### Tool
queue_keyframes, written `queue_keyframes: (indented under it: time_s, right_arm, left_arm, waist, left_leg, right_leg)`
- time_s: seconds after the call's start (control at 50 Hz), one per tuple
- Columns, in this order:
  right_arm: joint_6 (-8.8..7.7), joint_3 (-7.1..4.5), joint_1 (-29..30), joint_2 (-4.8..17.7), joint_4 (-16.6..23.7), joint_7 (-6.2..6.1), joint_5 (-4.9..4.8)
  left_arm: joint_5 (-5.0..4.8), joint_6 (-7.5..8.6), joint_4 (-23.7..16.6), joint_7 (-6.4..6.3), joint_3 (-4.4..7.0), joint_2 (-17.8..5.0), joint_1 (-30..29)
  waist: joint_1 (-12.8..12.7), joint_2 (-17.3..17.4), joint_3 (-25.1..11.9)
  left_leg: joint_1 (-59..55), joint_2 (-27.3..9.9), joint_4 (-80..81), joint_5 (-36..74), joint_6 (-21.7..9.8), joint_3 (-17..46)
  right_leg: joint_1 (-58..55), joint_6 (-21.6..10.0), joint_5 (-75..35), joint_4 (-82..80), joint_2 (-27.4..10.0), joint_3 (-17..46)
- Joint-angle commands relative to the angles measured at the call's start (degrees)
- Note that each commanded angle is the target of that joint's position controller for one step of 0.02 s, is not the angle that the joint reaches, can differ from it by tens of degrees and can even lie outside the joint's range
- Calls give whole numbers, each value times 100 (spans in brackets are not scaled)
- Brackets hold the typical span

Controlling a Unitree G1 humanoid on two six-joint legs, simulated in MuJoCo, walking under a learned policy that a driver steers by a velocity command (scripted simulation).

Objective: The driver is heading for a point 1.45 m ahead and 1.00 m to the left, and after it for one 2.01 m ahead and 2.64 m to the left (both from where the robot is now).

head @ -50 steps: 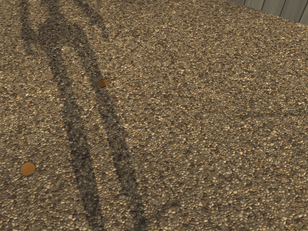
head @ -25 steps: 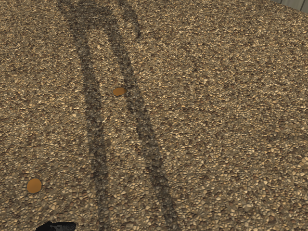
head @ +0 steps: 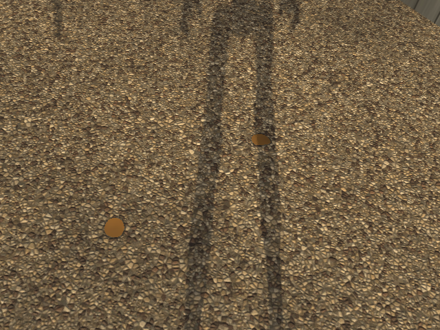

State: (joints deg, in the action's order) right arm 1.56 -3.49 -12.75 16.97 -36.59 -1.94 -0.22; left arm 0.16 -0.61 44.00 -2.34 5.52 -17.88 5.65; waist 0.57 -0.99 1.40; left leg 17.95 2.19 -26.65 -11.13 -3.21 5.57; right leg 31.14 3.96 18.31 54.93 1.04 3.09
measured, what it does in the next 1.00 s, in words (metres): steps on the spot, turning left: right foot, then left foot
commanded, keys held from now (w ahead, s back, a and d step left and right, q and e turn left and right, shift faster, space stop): q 1.00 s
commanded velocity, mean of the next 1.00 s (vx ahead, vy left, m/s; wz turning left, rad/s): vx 0.00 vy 0.00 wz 0.60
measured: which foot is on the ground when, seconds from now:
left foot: down 0.00-0.22, up 0.24-0.60, down 0.62-1.00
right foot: up 0.00-0.20, down 0.22-0.62, up 0.64-1.00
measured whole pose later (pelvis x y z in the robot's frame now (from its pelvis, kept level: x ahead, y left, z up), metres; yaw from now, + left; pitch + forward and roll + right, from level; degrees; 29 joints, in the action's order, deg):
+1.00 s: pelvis -0.01 +0.02 +0.00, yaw +36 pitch +2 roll -2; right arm 2.1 -3.8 -10.5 18.4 -32.4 -1.2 -0.3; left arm -0.2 -0.4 41.8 -0.8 4.5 -18.0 5.1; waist 0.8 -0.4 2.9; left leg 17.6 5.2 -28.1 -11.8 -2.9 9.9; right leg 25.0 4.6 20.8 45.0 1.4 5.3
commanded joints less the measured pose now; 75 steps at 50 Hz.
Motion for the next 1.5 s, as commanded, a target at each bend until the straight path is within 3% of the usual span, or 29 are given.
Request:
queue_keyframes:
  time_s: [0.02, 0.14, 0.2, 0.22, 0.24, 0.26, 0.28, 0.32, 0.38, 0.46, 0.6, 0.62, 0.64, 0.66, 0.7, 0.72, 0.78, 0.98, 1.1, 1.12, 1.14, 1.16, 1.18, 1.24, 1.36, 1.44, 1.46, 1.48, 1.5]
  right_arm:
    - [-18, -325, 51, 1066, 450, -58, -7]
    - [67, -359, 255, 1091, 599, 38, -64]
    - [111, -324, 448, 935, 690, 0, -158]
    - [108, -244, 201, 626, 703, 11, -83]
    - [53, -290, 126, 729, 862, 27, -119]
    - [6, -437, 12, 1214, 739, 36, -12]
    - [25, -517, -53, 1344, 595, 62, -59]
    - [140, -478, -135, 1068, 454, 49, -54]
    - [162, -342, 223, 703, 644, 106, -136]
    - [143, -230, 524, 537, 849, 181, -82]
    - [206, -345, -83, 687, 740, 279, -91]
    - [192, -443, -329, 930, 686, 221, -80]
    - [153, -601, -530, 1680, 809, 117, -51]
    - [2, -529, -500, 1665, 915, 189, 156]
    - [-180, -407, -172, 1242, 788, 223, 101]
    - [-172, -366, 70, 1104, 799, 187, 9]
    - [-114, -277, 337, 1013, 850, 88, 0]
    - [-5, -345, 315, 1178, 813, 60, -2]
    - [86, -328, 637, 1094, 849, 68, -149]
    - [84, -279, 485, 913, 841, 52, -137]
    - [62, -210, 91, 641, 853, 66, -82]
    - [10, -341, 181, 1064, 857, 38, -45]
    - [0, -452, 75, 1348, 741, 32, -21]
    - [114, -388, -4, 954, 482, 12, -40]
    - [76, -103, 451, 361, 598, 60, -16]
    - [58, -126, 73, 447, 340, 99, -47]
    - [52, -126, 15, 503, 297, 98, -8]
    - [52, -148, -20, 747, 355, 57, 29]
    - [76, -217, 142, 1173, 405, 8, 111]
  left_arm:
    - [-30, 125, -443, 54, 21, -303, -346]
    - [-97, 245, -436, 197, 48, -443, -149]
    - [-49, 293, -294, 235, 135, -623, 366]
    - [49, 253, -343, 197, 212, -993, 451]
    - [205, 203, -310, 199, 257, -1284, 346]
    - [191, 230, -480, 178, 178, -946, 131]
    - [139, 226, -568, 134, 88, -642, -147]
    - [1, 194, -625, 82, 30, -484, -367]
    - [46, 98, -563, 9, 36, -582, -51]
    - [38, 10, -545, 25, 128, -865, 98]
    - [-239, 49, -457, 167, 171, -976, 18]
    - [-173, 73, -321, 195, 109, -728, 376]
    - [180, 86, -543, 220, -49, -286, 367]
    - [138, 107, -766, 158, -19, -440, -181]
    - [-43, 67, -746, 96, 77, -729, -345]
    - [-2, 51, -634, 54, 96, -731, -248]
    - [13, 37, -551, 75, 100, -679, -4]
    - [-45, 126, -656, 157, 21, -524, -254]
    - [-51, 268, -573, 273, 79, -556, 264]
    - [14, 262, -559, 247, 145, -802, 422]
    - [100, 201, -639, 203, 219, -1278, 213]
    - [225, 209, -642, 219, 192, -1143, 297]
    - [171, 225, -731, 196, 98, -876, 109]
    - [-19, 188, -758, 127, -31, -556, -175]
    - [6, 69, -619, 127, -37, -675, 86]
    - [-130, 15, -500, 175, -53, -775, 206]
    - [-159, 52, -407, 183, -104, -657, 409]
    - [-49, 135, -365, 218, -174, -512, 605]
    - [142, 239, -426, 274, -268, -245, 771]
  waist:
    - [82, 965, -674]
    - [51, 1080, -719]
    - [-217, 850, -837]
    - [-53, -198, -977]
    - [127, -1638, -605]
    - [62, -1124, -560]
    - [152, -766, -500]
    - [141, -599, -316]
    - [-104, -738, -284]
    - [-319, -893, -488]
    - [63, -807, -550]
    - [93, -172, -677]
    - [-29, 1721, -814]
    - [284, 1727, -1049]
    - [175, 964, -693]
    - [66, 717, -613]
    - [-133, 877, -685]
    - [70, 995, -546]
    - [-241, 972, -710]
    - [-199, 587, -840]
    - [184, -938, -748]
    - [-11, -1363, -559]
    - [54, -863, -472]
    - [63, -581, -236]
    - [-207, -968, -508]
    - [-74, -927, -481]
    - [-44, -772, -449]
    - [-132, -338, -654]
    - [-450, 853, -763]
  left_leg:
    - [-1058, -1285, 579, 1142, -949, 1599]
    - [-961, -1169, 346, 1661, -963, 2340]
    - [-424, -698, -144, 989, -468, 2182]
    - [370, -154, -1197, -676, -136, 1498]
    - [1568, 652, -2236, -2551, 208, 390]
    - [1702, 191, -3503, -2514, 466, 424]
    - [1669, 103, -3952, -2119, 555, 389]
    - [1877, 31, -4389, -1506, 755, 268]
    - [1956, -113, -3906, -1138, 902, -170]
    - [1448, -407, -2669, -1188, 908, -463]
    - [-409, -142, -47, -12, 275, -1002]
    - [-1283, -286, 401, 993, 50, -554]
    - [-2398, -1895, 359, 3500, -595, 1635]
    - [-1891, -2585, 477, 3740, -1721, 2581]
    - [-1533, -1932, 610, 2589, -1323, 1684]
    - [-1430, -1663, 609, 2137, -1049, 1454]
    - [-1067, -1360, 675, 2231, -966, 1221]
    - [-778, -1155, 553, 892, -1005, 2085]
    - [-654, -775, 8, 1262, -633, 2455]
    - [-161, -503, -426, 373, -328, 2173]
    - [854, 371, -1571, -1653, 80, 1057]
    - [1418, 559, -2880, -2739, 397, 503]
    - [1437, 258, -3715, -2428, 551, 552]
    - [1548, 230, -4304, -1651, 825, 475]
    - [509, -140, -1995, -1590, 914, -200]
    - [-631, -57, 223, -278, 700, -596]
    - [-1123, -95, 926, 373, 536, -481]
    - [-1846, -587, 807, 1331, 347, 116]
    - [-1921, -1259, 385, 2203, -91, 802]
  right_leg:
    - [144, 71, 23, -790, 9, 175]
    - [-748, -63, 244, -1994, 183, 217]
    - [-2105, -346, -1181, -3538, -199, 263]
    - [-2818, -788, -1813, -3630, -1337, 1214]
    - [-2694, -1782, -2876, -3781, -2300, 2494]
    - [-2489, -2126, -2965, -3760, -2571, 2464]
    - [-2366, -1898, -2801, -3663, -2191, 1835]
    - [-2404, -1561, -2543, -3572, -1668, 1057]
    - [-2638, -1625, -2762, -3646, -1477, 460]
    - [-2902, -1698, -2854, -3602, -1704, 174]
    - [-2335, -1138, -2358, -2750, -1734, -401]
    - [-1729, -713, -1626, -1954, -1442, -812]
    - [4, -113, 1340, -33, -702, -1277]
    - [680, 28, 2259, 1122, -160, -358]
    - [769, -99, 1410, 1498, -387, 47]
    - [738, -107, 994, 1288, -454, 97]
    - [265, 5, 285, 1137, -256, 36]
    - [-456, 48, 300, -1133, 75, 227]
    - [-1738, -246, -726, -3226, 117, 120]
    - [-2432, -482, -1260, -3479, -522, 551]
    - [-2893, -1154, -2339, -3602, -1696, 1786]
    - [-2504, -2012, -2754, -3779, -2407, 2659]
    - [-2336, -2077, -2620, -3726, -2349, 2354]
    - [-2334, -1637, -2453, -3561, -1566, 1271]
    - [-2615, -1667, -2932, -3422, -1334, 601]
    - [-2333, -1544, -2848, -3158, -1324, 631]
    - [-2098, -1290, -2553, -3112, -1233, 588]
    - [-1661, -865, -1937, -2947, -1076, 448]
    - [-1299, -421, -770, -2622, -521, -138]
Velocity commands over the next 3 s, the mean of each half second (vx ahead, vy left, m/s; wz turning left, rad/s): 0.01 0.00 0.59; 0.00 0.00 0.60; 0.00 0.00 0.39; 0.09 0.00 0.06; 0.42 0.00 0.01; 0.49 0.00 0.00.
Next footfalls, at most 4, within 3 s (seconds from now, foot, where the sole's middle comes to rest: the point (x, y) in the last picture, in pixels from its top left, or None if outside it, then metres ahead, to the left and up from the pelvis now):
0.22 right None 0.07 -0.14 -0.78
0.62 left None -0.01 0.12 -0.78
1.12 right None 0.12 -0.06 -0.78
1.48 left None -0.08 0.12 -0.78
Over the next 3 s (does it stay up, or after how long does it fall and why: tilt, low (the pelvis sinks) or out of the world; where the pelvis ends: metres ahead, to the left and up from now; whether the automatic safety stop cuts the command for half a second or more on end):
stays up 0.41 0.38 -0.01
